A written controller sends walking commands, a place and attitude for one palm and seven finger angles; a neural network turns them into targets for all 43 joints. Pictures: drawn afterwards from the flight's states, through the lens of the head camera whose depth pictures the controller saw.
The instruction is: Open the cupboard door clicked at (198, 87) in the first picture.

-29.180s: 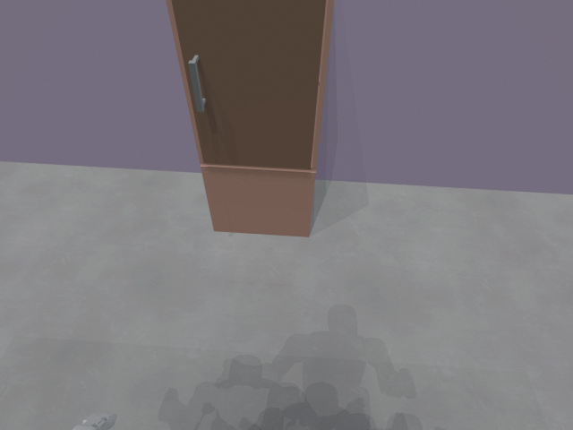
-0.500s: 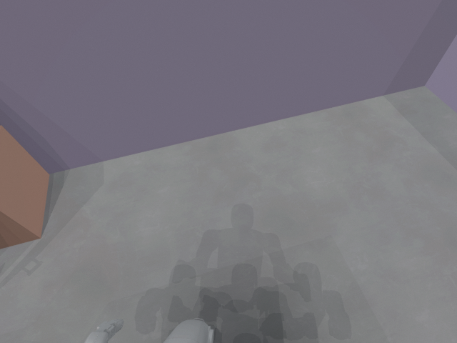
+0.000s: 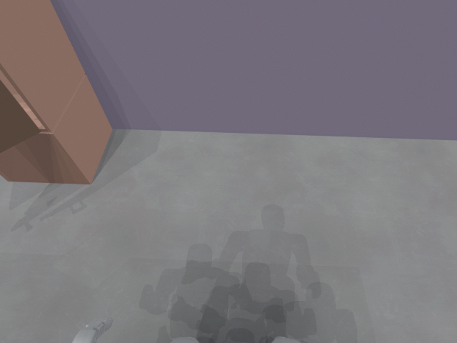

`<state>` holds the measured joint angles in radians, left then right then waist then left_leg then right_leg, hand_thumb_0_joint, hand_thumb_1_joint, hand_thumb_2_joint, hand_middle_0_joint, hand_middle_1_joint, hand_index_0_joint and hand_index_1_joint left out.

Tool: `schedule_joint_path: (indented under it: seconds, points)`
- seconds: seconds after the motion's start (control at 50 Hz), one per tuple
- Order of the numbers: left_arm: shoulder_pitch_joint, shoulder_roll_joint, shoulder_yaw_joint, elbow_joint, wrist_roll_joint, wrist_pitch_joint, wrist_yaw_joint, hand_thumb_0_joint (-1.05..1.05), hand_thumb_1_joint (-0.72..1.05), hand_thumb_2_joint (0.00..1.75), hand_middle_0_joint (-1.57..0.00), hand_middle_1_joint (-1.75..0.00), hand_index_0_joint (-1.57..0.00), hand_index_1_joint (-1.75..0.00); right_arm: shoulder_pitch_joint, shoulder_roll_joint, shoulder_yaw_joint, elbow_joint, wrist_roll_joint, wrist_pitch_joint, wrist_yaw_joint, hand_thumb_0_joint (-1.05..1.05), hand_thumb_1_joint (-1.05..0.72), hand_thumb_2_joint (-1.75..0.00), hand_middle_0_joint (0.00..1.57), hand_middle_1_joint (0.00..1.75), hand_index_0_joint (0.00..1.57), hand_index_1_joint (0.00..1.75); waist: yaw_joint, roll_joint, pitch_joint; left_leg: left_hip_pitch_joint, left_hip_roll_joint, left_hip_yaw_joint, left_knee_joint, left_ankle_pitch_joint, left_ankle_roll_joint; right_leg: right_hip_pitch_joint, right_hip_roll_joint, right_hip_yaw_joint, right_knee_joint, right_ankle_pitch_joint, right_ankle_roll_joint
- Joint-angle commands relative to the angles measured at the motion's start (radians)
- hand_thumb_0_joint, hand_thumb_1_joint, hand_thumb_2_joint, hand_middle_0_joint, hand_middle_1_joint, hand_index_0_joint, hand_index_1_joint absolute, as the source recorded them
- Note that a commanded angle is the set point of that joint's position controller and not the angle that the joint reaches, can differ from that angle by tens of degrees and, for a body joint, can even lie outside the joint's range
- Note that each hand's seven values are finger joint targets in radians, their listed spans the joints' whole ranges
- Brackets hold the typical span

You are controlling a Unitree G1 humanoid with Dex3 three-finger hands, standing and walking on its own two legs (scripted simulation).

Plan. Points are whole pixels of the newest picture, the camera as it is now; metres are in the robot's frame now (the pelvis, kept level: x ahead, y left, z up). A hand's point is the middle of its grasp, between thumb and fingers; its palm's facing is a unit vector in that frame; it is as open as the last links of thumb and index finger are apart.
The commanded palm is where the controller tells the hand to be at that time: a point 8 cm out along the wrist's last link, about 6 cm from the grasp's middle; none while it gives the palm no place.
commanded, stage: turn to face it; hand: left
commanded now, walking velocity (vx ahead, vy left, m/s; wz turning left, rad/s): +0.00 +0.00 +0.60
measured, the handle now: out of the picture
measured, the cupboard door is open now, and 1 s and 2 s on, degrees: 47 47 47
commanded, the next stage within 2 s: take the last steps up to it in 1.18 s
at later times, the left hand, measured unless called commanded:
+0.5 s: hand out of the picture +0.01 +0.22 -0.18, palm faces +0.34 -0.91 -0.24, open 7.4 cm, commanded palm none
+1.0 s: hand out of the picture -0.01 +0.16 -0.15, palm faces +0.57 -0.78 -0.25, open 7.4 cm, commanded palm none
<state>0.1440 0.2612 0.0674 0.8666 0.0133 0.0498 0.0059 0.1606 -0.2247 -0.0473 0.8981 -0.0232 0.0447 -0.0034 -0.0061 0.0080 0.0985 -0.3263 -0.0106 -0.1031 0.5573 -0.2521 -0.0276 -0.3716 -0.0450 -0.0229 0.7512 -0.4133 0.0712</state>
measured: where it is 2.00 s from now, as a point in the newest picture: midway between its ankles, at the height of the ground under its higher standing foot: outside the picture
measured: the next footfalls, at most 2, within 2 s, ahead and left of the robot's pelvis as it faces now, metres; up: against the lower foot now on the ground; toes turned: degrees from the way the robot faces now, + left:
right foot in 0.04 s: +0.05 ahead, -0.14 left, +0.00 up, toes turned -1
left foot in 0.38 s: +0.03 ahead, +0.12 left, +0.00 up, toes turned +19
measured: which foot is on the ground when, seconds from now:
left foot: down 0.00-0.04, up 0.06-0.36, down 0.38-0.76, up 0.78-1.00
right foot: up 0.00-0.02, down 0.04-0.38, up 0.40-0.74, down 0.76-1.00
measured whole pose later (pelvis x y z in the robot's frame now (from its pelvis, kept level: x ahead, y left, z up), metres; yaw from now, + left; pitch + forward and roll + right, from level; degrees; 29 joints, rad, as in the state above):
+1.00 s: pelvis +0.04 -0.05 +0.01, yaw +36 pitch +0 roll +2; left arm 0.21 0.20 0.03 0.88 0.03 0.02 0.02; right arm 0.16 -0.25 -0.08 0.93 -0.01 0.08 0.02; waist -0.01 -0.03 0.09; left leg -0.42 0.01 0.05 0.90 -0.45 -0.06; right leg -0.20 -0.13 -0.14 0.50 -0.30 0.01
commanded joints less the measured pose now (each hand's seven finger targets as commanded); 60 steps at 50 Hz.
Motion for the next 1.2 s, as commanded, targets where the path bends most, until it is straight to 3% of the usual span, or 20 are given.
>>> schedule_joint_path:
  seconds: [0.0,0.02,0.08,0.12,0.22,0.3,0.32,0.36,0.38,0.5,0.68,0.7,0.74,0.84,0.94,1.0,1.04,1.08,1.12,1.18]
  points:
    - [0.174,0.191,0.049,-0.039,0.014,-0.046,0.018,0.0,0.9,0.9,-0.2,-0.3,-0.2,-0.3,-0.066,-0.136,-0.059,-0.11,0.018,-0.01,0.0,0.0,-0.9,-0.9,0.2,0.3,0.2,0.3,0.079,-0.194,-0.162,-0.266,0.001,-0.034,0.149,-0.118,0.027,0.403,-0.227,0.251,-0.481,0.085,-0.082]
    - [0.161,0.244,0.052,-0.051,0.018,-0.046,0.022,0.0,0.9,0.9,-0.2,-0.3,-0.2,-0.3,-0.093,-0.124,-0.058,-0.128,0.014,-0.009,0.006,0.0,-0.9,-0.9,0.2,0.3,0.2,0.3,0.089,-0.343,-0.122,-0.289,-0.057,0.071,0.43,-0.368,-0.014,0.288,-0.445,0.447,-0.55,0.133,-0.199]
    - [0.013,0.132,0.022,-0.088,0.008,-0.048,0.025,0.0,0.9,0.9,-0.2,-0.3,-0.2,-0.3,-0.036,-0.132,-0.068,-0.07,0.001,0.012,0.022,0.0,-0.9,-0.9,0.2,0.3,0.2,0.3,-0.006,-0.243,-0.061,-0.26,0.03,0.045,0.696,-0.213,-0.019,0.138,-0.311,0.21,-0.49,0.197,-0.194]
    - [0.007,0.109,0.015,-0.091,0.008,-0.051,0.026,0.0,0.9,0.9,-0.2,-0.3,-0.2,-0.3,-0.041,-0.102,-0.054,-0.065,0.005,0.013,0.031,0.0,-0.9,-0.9,0.2,0.3,0.2,0.3,-0.008,-0.247,-0.068,-0.238,0.043,0.097,0.6,-0.197,-0.038,0.19,-0.271,0.052,-0.436,0.438,-0.181]
    - [0.145,0.16,0.033,-0.04,0.014,-0.058,0.026,0.0,0.9,0.9,-0.2,-0.3,-0.2,-0.3,-0.116,-0.057,-0.028,-0.083,0.016,-0.003,0.036,0.0,-0.9,-0.9,0.2,0.3,0.2,0.3,0.059,-0.195,-0.148,-0.16,0.015,0.19,0.244,-0.211,-0.042,0.395,-0.297,-0.014,-0.315,0.772,-0.183]
    - [0.122,0.175,0.042,-0.03,0.009,-0.052,0.017,0.0,0.9,0.9,-0.2,-0.3,-0.2,-0.3,-0.05,-0.082,-0.03,-0.072,0.014,-0.013,0.032,0.0,-0.9,-0.9,0.2,0.3,0.2,0.3,0.021,-0.212,-0.157,0.025,0.003,0.213,0.0,-0.063,-0.017,0.303,-0.297,-0.077,-0.207,0.704,-0.126]
    - [0.097,0.167,0.043,-0.038,-0.001,-0.049,0.013,0.0,0.9,0.9,-0.2,-0.3,-0.2,-0.3,0.015,-0.115,-0.039,-0.057,0.011,-0.019,0.03,0.0,-0.9,-0.9,0.2,0.3,0.2,0.3,-0.022,-0.135,-0.18,0.156,0.018,0.184,-0.114,0.075,0.001,0.214,-0.285,-0.112,-0.105,0.629,-0.086]
    - [0.026,0.057,0.01,-0.108,-0.008,-0.035,0.008,0.0,0.9,0.9,-0.2,-0.3,-0.2,-0.3,0.159,-0.307,-0.086,-0.034,0.0,-0.024,0.01,0.0,-0.9,-0.9,0.2,0.3,0.2,0.3,-0.102,0.313,-0.223,0.375,0.428,-0.356,-0.192,0.679,0.242,-0.221,-0.071,-0.115,0.306,-0.269,0.032]
    - [-0.017,0.092,0.013,-0.119,-0.001,-0.024,0.013,0.0,0.9,0.9,-0.2,-0.3,-0.2,-0.3,0.183,-0.305,-0.083,-0.015,-0.001,-0.018,0.003,0.0,-0.9,-0.9,0.2,0.3,0.2,0.3,-0.102,0.194,-0.225,0.343,0.444,-0.321,-0.169,0.625,0.293,-0.229,-0.085,0.002,0.393,-0.252,0.009]
    - [0.012,0.075,0.02,-0.057,0.001,-0.014,0.001,0.0,0.9,0.9,-0.2,-0.3,-0.2,-0.3,0.029,-0.207,-0.049,-0.054,0.001,-0.036,-0.021,0.0,-0.9,-0.9,0.2,0.3,0.2,0.3,-0.012,0.158,-0.169,0.207,0.232,-0.139,-0.18,0.469,0.183,-0.158,-0.051,0.027,0.339,-0.012,0.015]
    - [0.061,0.077,0.019,-0.058,-0.007,-0.026,0.006,0.0,0.9,0.9,-0.2,-0.3,-0.2,-0.3,-0.026,-0.224,-0.07,-0.067,0.001,-0.013,-0.008,0.0,-0.9,-0.9,0.2,0.3,0.2,0.3,0.024,0.142,-0.148,-0.002,0.17,-0.229,-0.131,0.24,0.148,0.177,0.042,-0.015,-0.161,0.081,-0.004]
    - [0.111,0.106,0.027,-0.047,-0.005,-0.034,0.01,0.0,0.9,0.9,-0.2,-0.3,-0.2,-0.3,-0.052,-0.206,-0.069,-0.075,0.009,-0.013,-0.005,0.0,-0.9,-0.9,0.2,0.3,0.2,0.3,0.056,0.084,-0.161,-0.085,0.13,-0.207,-0.072,0.166,0.111,0.301,0.015,0.01,-0.305,0.158,-0.007]
    - [0.148,0.249,0.053,-0.053,0.018,-0.047,0.024,0.0,0.9,0.9,-0.2,-0.3,-0.2,-0.3,-0.068,-0.112,-0.058,-0.115,0.017,-0.013,0.005,0.0,-0.9,-0.9,0.2,0.3,0.2,0.3,0.085,-0.337,-0.137,-0.301,-0.079,0.06,0.383,-0.353,-0.017,0.336,-0.434,0.451,-0.543,0.136,-0.184]
    - [-0.021,0.11,0.011,-0.094,0.007,-0.049,0.025,0.0,0.9,0.9,-0.2,-0.3,-0.2,-0.3,-0.004,-0.112,-0.058,-0.052,0.003,0.017,0.03,0.0,-0.9,-0.9,0.2,0.3,0.2,0.3,-0.023,-0.262,-0.054,-0.227,0.035,0.08,0.641,-0.172,-0.031,0.138,-0.265,0.07,-0.464,0.324,-0.176]
    - [0.12,0.16,0.029,-0.04,0.016,-0.056,0.025,0.0,0.9,0.9,-0.2,-0.3,-0.2,-0.3,-0.084,-0.056,-0.031,-0.069,0.013,-0.001,0.032,0.0,-0.9,-0.9,0.2,0.3,0.2,0.3,0.049,-0.183,-0.118,-0.136,0.014,0.173,0.27,-0.223,-0.037,0.311,-0.297,0.021,-0.356,0.61,-0.192]
    - [0.134,0.17,0.034,-0.012,0.014,-0.055,0.018,0.0,0.9,0.9,-0.2,-0.3,-0.2,-0.3,-0.04,-0.057,-0.024,-0.053,0.016,-0.015,0.025,0.0,-0.9,-0.9,0.2,0.3,0.2,0.3,0.035,-0.214,-0.151,-0.014,-0.01,0.203,0.064,-0.14,-0.021,0.314,-0.29,-0.008,-0.269,0.675,-0.159]
    - [0.106,0.15,0.032,-0.015,-0.002,-0.05,0.013,0.0,0.9,0.9,-0.2,-0.3,-0.2,-0.3,0.043,-0.107,-0.031,-0.027,0.012,-0.028,0.019,0.0,-0.9,-0.9,0.2,0.3,0.2,0.3,-0.019,-0.115,-0.184,0.196,0.031,0.15,-0.151,0.107,0.007,0.19,-0.248,-0.072,-0.126,0.576,-0.079]
    - [0.054,0.043,-0.003,-0.063,-0.011,-0.037,0.01,0.0,0.9,0.9,-0.2,-0.3,-0.2,-0.3,0.146,-0.267,-0.067,-0.011,0.001,-0.033,-0.003,0.0,-0.9,-0.9,0.2,0.3,0.2,0.3,-0.071,0.27,-0.219,0.355,0.414,-0.292,-0.184,0.753,0.237,-0.149,-0.069,-0.081,0.207,-0.24,0.019]
    - [0.008,0.06,0.002,-0.068,0.0,-0.023,0.014,0.0,0.9,0.9,-0.2,-0.3,-0.2,-0.3,0.124,-0.233,-0.049,-0.01,-0.007,-0.034,-0.018,0.0,-0.9,-0.9,0.2,0.3,0.2,0.3,-0.057,0.121,-0.16,0.245,0.384,-0.217,-0.174,0.638,0.268,-0.141,-0.075,-0.002,0.308,-0.19,-0.003]
    - [0.03,0.056,0.005,-0.013,-0.004,-0.012,0.008,0.0,0.9,0.9,-0.2,-0.3,-0.2,-0.3,0.032,-0.179,-0.03,-0.017,-0.005,-0.037,-0.032,0.0,-0.9,-0.9,0.2,0.3,0.2,0.3,-0.017,0.23,-0.133,0.206,0.275,-0.103,-0.156,0.666,0.214,-0.109,-0.057,0.017,0.284,-0.094,-0.006]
